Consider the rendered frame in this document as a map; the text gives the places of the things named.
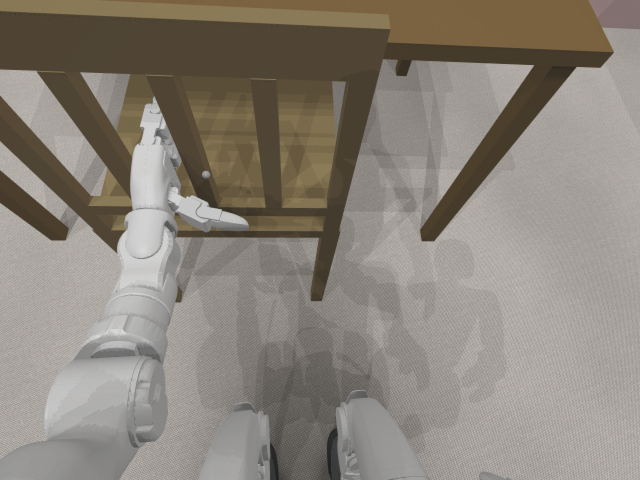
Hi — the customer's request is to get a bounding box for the table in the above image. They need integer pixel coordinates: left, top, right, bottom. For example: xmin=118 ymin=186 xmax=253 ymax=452
xmin=0 ymin=0 xmax=614 ymax=241

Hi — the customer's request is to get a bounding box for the robot left forearm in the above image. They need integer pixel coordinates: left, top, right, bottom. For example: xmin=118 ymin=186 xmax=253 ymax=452
xmin=44 ymin=208 xmax=181 ymax=439

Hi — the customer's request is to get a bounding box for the right robot shin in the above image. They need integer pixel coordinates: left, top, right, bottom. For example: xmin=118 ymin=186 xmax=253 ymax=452
xmin=337 ymin=390 xmax=368 ymax=480

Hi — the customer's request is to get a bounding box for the right robot thigh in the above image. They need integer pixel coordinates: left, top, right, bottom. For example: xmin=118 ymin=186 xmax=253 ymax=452
xmin=336 ymin=398 xmax=430 ymax=480

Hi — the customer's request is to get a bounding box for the chair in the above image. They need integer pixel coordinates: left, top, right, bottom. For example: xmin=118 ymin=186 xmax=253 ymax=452
xmin=0 ymin=0 xmax=391 ymax=303

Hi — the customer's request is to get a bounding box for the left robot hand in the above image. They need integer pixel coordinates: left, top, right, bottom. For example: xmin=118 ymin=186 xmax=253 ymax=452
xmin=130 ymin=96 xmax=249 ymax=232

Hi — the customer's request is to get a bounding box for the robot left upper arm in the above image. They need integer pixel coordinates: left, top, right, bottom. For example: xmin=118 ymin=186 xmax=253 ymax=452
xmin=0 ymin=355 xmax=168 ymax=480

